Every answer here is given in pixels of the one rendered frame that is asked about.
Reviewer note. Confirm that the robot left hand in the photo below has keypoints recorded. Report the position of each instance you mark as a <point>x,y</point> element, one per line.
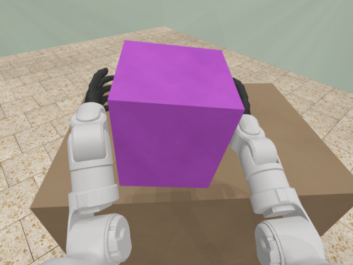
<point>96,90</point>

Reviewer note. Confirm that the pedestal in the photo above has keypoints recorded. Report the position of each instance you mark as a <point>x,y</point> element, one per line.
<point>214,225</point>

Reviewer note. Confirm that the robot right hand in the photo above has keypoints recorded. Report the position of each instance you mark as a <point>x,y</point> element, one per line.
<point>243,95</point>

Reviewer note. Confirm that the carton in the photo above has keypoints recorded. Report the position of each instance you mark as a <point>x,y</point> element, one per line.
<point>173,111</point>

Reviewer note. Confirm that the left robot forearm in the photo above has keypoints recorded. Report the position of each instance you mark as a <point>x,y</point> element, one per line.
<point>90,160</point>

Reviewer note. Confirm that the right robot upper arm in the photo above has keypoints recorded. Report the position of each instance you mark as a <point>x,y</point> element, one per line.
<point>289,241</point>

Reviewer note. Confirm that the right robot forearm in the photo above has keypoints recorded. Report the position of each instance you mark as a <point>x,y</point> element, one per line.
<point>270,190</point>

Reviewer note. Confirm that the left robot upper arm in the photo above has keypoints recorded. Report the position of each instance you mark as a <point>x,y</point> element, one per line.
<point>97,240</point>

